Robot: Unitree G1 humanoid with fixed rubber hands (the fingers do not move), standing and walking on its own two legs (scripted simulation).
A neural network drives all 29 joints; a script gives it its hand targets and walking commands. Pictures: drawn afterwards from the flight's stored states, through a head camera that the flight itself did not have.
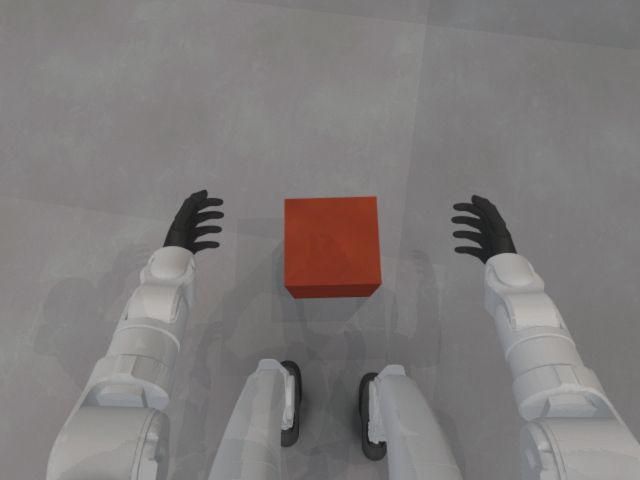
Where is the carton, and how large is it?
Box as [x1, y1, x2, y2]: [284, 196, 381, 298]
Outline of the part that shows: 375,196 285,199 284,285 294,298 369,296 381,283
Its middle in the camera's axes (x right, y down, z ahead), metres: +0.02 +0.03 +0.99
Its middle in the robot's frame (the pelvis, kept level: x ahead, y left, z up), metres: +0.49 +0.00 -0.57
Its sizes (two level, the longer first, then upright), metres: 0.210 0.200 0.250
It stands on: the floor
